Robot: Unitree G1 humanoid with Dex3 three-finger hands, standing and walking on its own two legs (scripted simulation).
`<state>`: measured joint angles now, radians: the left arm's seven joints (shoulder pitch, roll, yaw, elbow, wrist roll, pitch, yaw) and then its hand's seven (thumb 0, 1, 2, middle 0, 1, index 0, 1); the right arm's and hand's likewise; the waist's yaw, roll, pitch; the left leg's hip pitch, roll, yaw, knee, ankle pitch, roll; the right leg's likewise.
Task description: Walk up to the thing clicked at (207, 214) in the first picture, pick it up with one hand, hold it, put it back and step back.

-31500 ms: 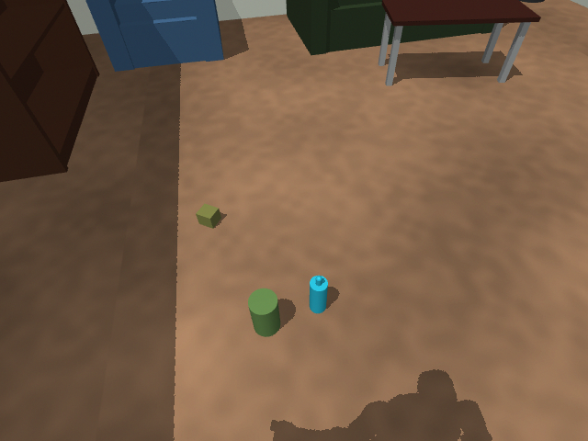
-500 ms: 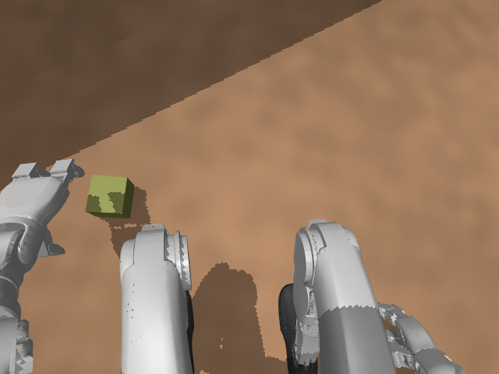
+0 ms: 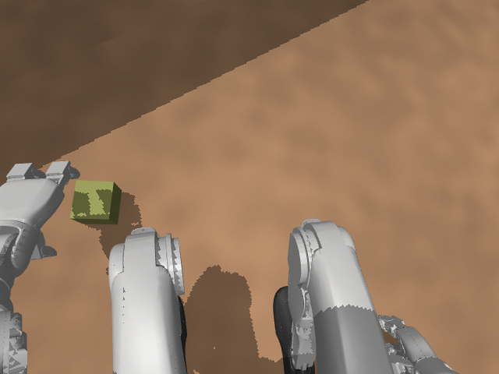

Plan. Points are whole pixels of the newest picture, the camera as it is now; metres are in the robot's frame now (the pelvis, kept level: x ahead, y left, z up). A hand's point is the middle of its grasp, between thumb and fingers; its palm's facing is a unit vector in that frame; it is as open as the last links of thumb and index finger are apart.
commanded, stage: rise first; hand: left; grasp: from above
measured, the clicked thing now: (97, 203) +0.41 +0.31 -0.29
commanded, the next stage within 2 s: approach in 0.30 s
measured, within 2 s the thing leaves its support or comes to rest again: neither
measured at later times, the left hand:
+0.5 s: hand (52, 214) +0.36 +0.34 -0.17, palm faces -0.46 -0.07 -0.88, open 13.9 cm
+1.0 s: hand (74, 197) +0.39 +0.31 -0.17, palm faces -0.48 -0.05 -0.87, open 13.4 cm
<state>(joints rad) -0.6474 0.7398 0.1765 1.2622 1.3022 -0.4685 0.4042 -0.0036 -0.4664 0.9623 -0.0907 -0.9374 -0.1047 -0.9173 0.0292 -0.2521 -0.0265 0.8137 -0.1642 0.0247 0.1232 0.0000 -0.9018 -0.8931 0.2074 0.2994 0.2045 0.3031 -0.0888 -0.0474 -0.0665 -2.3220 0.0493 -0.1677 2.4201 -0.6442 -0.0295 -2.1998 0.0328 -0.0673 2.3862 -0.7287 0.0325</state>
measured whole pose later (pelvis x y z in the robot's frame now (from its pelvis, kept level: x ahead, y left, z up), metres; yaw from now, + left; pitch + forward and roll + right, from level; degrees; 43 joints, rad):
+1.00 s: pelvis +0.00 +0.00 +0.00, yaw +0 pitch +31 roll -6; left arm -0.77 0.69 0.13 1.38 1.29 -0.29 0.43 0.00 -0.41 0.92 -0.10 -1.07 -0.16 -1.00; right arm 0.07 -0.26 0.01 0.81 -0.18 -0.02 0.11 0.00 -0.90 -0.88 0.21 0.30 0.20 0.30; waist -0.16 -0.02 -0.05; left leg -2.33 0.06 -0.16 2.41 -0.64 -0.03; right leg -2.23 0.04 -0.06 2.39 -0.72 0.03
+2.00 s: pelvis +0.01 +0.00 -0.03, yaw -3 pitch +28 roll -8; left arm -0.76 0.80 0.19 1.54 1.31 -0.38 0.52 0.00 -0.40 0.88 -0.07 -1.07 -0.13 -1.01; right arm 0.02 -0.24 0.11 0.84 -0.33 -0.08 0.19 0.00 -0.91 -0.89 0.21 0.30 0.20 0.30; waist -0.21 -0.09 0.05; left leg -2.36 0.05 -0.23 2.56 -0.71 -0.05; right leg -2.24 0.07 -0.10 2.49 -0.76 0.04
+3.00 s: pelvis +0.01 +0.01 -0.04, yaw -5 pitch +25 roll -10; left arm -0.69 0.79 0.11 1.55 1.35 -0.42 0.68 0.00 -0.33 0.89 -0.10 -1.08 -0.17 -1.02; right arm -0.01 -0.26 0.18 0.85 -0.37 -0.12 0.24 0.00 -0.91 -0.90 0.21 0.30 0.20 0.30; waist -0.22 -0.11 0.06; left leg -2.34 0.05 -0.27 2.60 -0.71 -0.04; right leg -2.21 0.09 -0.13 2.49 -0.74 0.05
